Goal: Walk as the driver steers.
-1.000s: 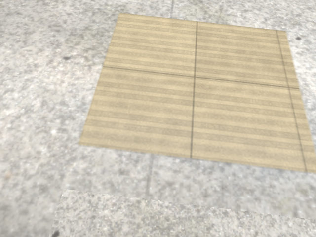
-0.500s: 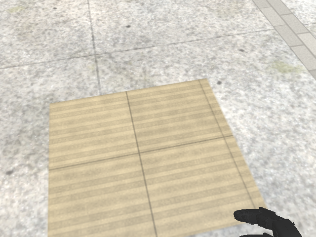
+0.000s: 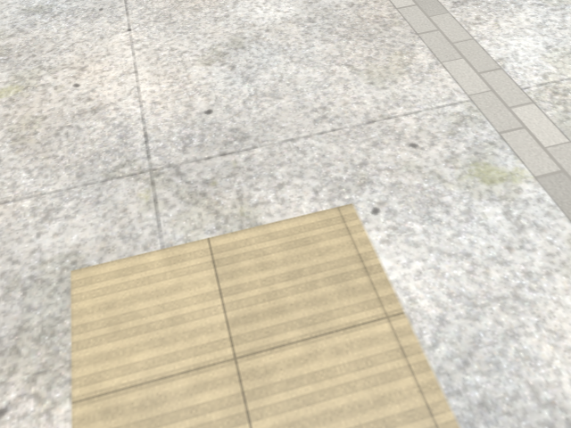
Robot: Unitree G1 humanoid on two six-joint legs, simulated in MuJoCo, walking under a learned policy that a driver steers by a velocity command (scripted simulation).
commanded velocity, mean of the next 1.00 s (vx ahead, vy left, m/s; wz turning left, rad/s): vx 0.27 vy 0.00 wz -0.01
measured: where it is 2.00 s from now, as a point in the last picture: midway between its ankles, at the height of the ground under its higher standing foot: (283, 291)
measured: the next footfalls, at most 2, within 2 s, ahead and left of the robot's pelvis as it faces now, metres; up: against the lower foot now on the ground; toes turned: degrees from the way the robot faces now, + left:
left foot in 0.68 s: +0.10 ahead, +0.18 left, +0.00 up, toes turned -1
right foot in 1.10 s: +0.44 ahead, -0.07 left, +0.00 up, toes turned -5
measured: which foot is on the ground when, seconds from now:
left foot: down 0.00-0.32, up 0.34-0.66, down 0.68-1.00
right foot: down 0.00-0.68, up 0.70-1.00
